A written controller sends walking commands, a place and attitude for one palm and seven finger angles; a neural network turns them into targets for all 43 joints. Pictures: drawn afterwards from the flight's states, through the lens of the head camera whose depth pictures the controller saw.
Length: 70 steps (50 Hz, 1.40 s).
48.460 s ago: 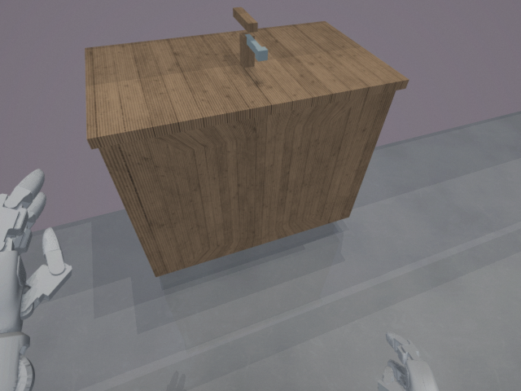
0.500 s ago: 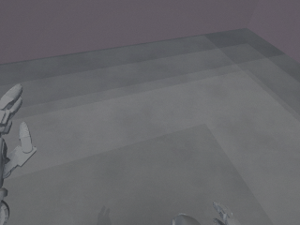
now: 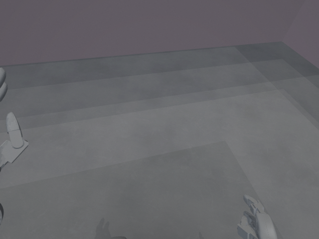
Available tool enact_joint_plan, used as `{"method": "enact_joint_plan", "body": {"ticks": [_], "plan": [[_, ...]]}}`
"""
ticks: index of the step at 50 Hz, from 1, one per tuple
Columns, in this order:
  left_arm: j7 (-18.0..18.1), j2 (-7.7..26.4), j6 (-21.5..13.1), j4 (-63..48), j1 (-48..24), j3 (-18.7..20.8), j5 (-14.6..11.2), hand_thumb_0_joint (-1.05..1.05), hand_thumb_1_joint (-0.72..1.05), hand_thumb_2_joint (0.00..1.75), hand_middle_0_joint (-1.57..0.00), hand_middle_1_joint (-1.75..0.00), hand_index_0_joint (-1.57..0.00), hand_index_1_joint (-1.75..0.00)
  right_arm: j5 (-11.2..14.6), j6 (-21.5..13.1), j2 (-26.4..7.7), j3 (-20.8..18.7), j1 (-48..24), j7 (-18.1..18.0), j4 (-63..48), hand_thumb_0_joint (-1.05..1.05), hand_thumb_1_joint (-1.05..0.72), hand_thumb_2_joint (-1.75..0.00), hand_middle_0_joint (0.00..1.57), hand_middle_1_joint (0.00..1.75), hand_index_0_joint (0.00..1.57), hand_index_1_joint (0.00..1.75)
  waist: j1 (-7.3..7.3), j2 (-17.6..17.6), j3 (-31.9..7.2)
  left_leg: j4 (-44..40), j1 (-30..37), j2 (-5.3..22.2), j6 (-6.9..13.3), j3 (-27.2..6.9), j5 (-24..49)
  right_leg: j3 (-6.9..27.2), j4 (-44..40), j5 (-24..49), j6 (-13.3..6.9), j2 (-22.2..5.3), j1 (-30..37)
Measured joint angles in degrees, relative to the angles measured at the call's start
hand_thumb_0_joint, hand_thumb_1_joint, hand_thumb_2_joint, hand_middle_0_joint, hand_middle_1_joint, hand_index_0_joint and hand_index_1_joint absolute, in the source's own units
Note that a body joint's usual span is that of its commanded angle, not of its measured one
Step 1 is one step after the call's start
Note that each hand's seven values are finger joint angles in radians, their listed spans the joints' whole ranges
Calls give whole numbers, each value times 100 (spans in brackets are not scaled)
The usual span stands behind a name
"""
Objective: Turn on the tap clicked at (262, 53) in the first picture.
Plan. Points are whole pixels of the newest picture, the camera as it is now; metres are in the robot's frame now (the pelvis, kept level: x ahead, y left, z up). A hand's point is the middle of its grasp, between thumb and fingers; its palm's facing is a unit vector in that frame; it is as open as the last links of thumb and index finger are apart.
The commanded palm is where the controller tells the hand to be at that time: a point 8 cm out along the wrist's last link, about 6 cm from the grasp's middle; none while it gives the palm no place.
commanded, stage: take the last steps up to it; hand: left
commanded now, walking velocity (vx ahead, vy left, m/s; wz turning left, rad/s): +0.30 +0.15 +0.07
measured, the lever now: out of the picture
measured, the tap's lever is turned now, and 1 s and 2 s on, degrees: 84 84 84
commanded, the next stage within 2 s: come to a stop and stand still in 1.82 s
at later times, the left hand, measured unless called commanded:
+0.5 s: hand (7, 97) +0.33 +0.35 +0.18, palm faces +0.46 -0.79 -0.41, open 7.4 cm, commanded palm +0.28 +0.39 +0.20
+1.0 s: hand (3, 66) +0.43 +0.42 +0.18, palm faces +0.49 -0.79 -0.38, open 7.4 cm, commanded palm +0.37 +0.45 +0.20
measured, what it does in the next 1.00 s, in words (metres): walks ahead: right foot, then left foot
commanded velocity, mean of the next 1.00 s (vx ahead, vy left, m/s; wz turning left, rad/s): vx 0.30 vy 0.15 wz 0.02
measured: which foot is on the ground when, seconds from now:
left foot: down 0.00-0.20, up 0.22-0.46, down 0.48-0.82, up 0.84-1.00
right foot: up 0.00-0.18, down 0.20-0.50, up 0.52-0.80, down 0.82-1.00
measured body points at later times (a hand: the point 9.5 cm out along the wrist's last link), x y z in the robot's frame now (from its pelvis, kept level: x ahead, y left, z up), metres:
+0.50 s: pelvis +0.13 +0.10 +0.00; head +0.16 +0.11 +0.45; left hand +0.30 +0.39 +0.20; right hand +0.30 -0.15 -0.08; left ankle +0.20 +0.23 -0.72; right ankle +0.06 -0.06 -0.71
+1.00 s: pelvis +0.23 +0.16 +0.01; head +0.24 +0.16 +0.46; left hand +0.40 +0.46 +0.20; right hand +0.40 -0.07 -0.09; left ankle +0.25 +0.31 -0.65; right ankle +0.25 +0.05 -0.72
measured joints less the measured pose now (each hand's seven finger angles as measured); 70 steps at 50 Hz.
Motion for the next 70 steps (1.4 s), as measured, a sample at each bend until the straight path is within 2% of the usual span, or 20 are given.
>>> {"method": "enact_joint_plan", "body": {"ticks": [4, 9, 11, 14, 16, 22, 24, 26, 29, 32, 36, 40, 43, 46, 48, 52, 57, 61, 64, 70], "plan": [[3, -81, 148, 275, -79, 60, -17, 1, 89, 90, -21, -30, -21, -30, 12, -33, 398, 182, 18, 133, 122, 1, -90, -90, 20, 30, 20, 30, -129, 37, -115, -74, 98, -82, 78, 8, -152, 47, 1084, -135, -108, 385, -519], [-1, -168, 191, -97, 456, -154, -2, 1, 89, 90, -21, -30, -21, -30, -27, -83, 528, 445, 235, 225, 198, 1, -90, -90, 20, 30, 20, 30, -143, 249, -216, -71, 208, -188, 103, 12, -358, -356, -857, 449, -175, 622, -61], [-26, -103, 126, -89, 463, -210, 55, 1, 89, 90, -21, -30, -21, -30, -49, -18, 428, 450, 263, 221, 289, 1, -90, -90, 20, 30, 20, 30, -120, 445, -214, 715, -68, -196, 155, -96, -724, -433, -1058, 513, -300, 635, 55], [-59, -187, 53, 191, 339, -271, 7, 1, 89, 90, -21, -30, -21, -30, -36, 142, 227, 352, 220, 263, 622, 1, -90, -90, 20, 30, 20, 30, -11, 603, -177, 2501, -684, -297, 36, -305, -750, -504, -1144, 483, -209, 553, 316], [-42, -270, -19, 382, 360, -213, 29, 1, 88, 89, -21, -30, -22, -30, -31, 224, 106, 297, 213, 268, 698, 1, -90, -90, 20, 30, 20, 30, 46, 596, -177, 2875, -1002, -194, -4, -295, -601, -469, -1410, 560, -96, 480, 506], [62, -406, 28, 283, 377, -228, 78, 1, 89, 90, -21, -30, -21, -30, -55, 157, -136, 90, 204, 183, 466, 1, -90, -90, 20, 30, 20, 30, 148, 244, 82, 395, -597, 127, 88, 54, 82, -293, -1648, 462, 245, 66, 907], [86, -407, 51, 21, 381, -253, 75, 1, 89, 90, -21, -30, -21, -30, -35, 63, -245, 5, 181, 134, 294, 1, -90, -90, 20, 30, 20, 30, 137, 222, 138, -399, -170, 58, 119, 157, 349, -213, -1274, 205, 301, -40, 885], [90, -268, 35, -93, 199, -171, 50, 1, 89, 90, -21, -30, -21, -30, 1, 8, -189, -121, -27, 88, 212, 1, -90, -90, 20, 30, 20, 30, 62, 104, 275, -160, -158, -47, 156, 249, 443, 73, -167, -94, 144, -130, 506], [60, -10, 67, 34, -31, -31, 12, 1, 89, 90, -21, -30, -21, -30, 21, -14, 94, -116, -296, 91, 192, 1, -91, -90, 20, 30, 20, 30, -96, 29, 262, 61, -127, -102, 229, 273, 13, 342, 1650, -314, -57, 189, -296], [31, 45, 105, -157, 129, 79, -55, 1, 89, 90, -21, -30, -21, -30, 56, -94, 350, 40, -320, 164, 156, 1, -91, -90, 20, 30, 20, 30, -171, 26, 69, -200, 12, -120, 256, 325, 13, 125, 2042, -32, -89, 345, -902], [1, -21, 30, -379, 513, 62, -94, 1, 89, 90, -21, -30, -21, -30, 35, -139, 470, 249, -123, 192, 144, 1, -90, -90, 20, 30, 20, 30, -112, 201, -142, -570, 281, -148, 289, 381, 18, -286, 840, 373, -77, 434, -994], [30, 2, 158, -73, 618, -12, -62, 1, 89, 90, -21, -30, -21, -30, 25, -43, 401, 384, 138, 130, 191, 1, -90, -90, 20, 30, 20, 30, 5, 439, -285, -421, 456, -221, 269, 361, -252, -552, -993, 815, -91, 558, -313], [34, -120, 265, 379, 320, -146, 17, 1, 89, 90, -21, -30, -21, -30, -10, 108, 209, 355, 189, 128, 364, 1, -90, -90, 20, 30, 20, 30, 103, 647, -348, 984, 6, -255, 208, 91, -928, -566, -1108, 920, -319, 568, -166], [48, -504, 330, 705, 54, -365, 18, 1, 89, 90, -21, -30, -21, -30, -16, 253, 7, 274, 152, 200, 622, 1, -90, -90, 20, 30, 20, 30, 165, 674, -286, 2607, -630, -286, 49, -225, -718, -594, -1158, 830, -275, 485, 70], [47, -654, 299, 670, 91, -460, 43, 1, 89, 90, -21, -30, -21, -30, -21, 314, -80, 242, 145, 194, 636, 1, -90, -90, 20, 30, 20, 30, 137, 600, -238, 2834, -936, -120, 1, -301, -509, -595, -1375, 893, -180, 426, 226], [49, -542, 176, 200, 378, -488, 72, 1, 89, 90, -21, -30, -21, -30, -52, 302, -136, 132, 148, 137, 461, 1, -90, -90, 20, 30, 20, 30, 53, 278, -71, 1363, -850, 220, 30, -231, -189, -497, -1635, 932, -27, 222, 430], [107, -207, 51, -304, 523, -260, 41, 1, 88, 90, -21, -30, -21, -30, -28, 157, -289, -52, 251, 28, 149, 1, -90, -90, 20, 30, 20, 30, 47, 180, -3, -482, 58, 154, 42, 67, 128, -301, -1308, 571, 213, 13, 541], [129, 28, -3, 97, 94, 53, -5, 1, 89, 90, -21, -30, -21, -30, 37, 100, -19, -115, 28, -14, 183, 1, -91, -90, 20, 30, 20, 30, -55, 76, 30, -74, 35, 6, 72, 192, 10, 179, 564, -244, -34, 131, -119], [114, -70, 152, 231, 85, 81, -41, 1, 89, 90, -21, -30, -21, -30, 69, 37, 257, 30, -28, 73, 232, 1, -91, -90, 20, 30, 20, 30, -141, 119, -86, -226, 137, -13, 136, 241, -93, 58, 1172, -121, -83, 344, -581], [87, -136, 203, -203, 599, -176, -17, 1, 89, 90, -21, -30, -21, -30, 12, -39, 484, 383, 139, 155, 218, 1, -90, -90, 20, 30, 20, 30, -129, 302, -192, -249, 327, -108, 155, 299, -325, -472, -1059, 636, -136, 574, -128]]}}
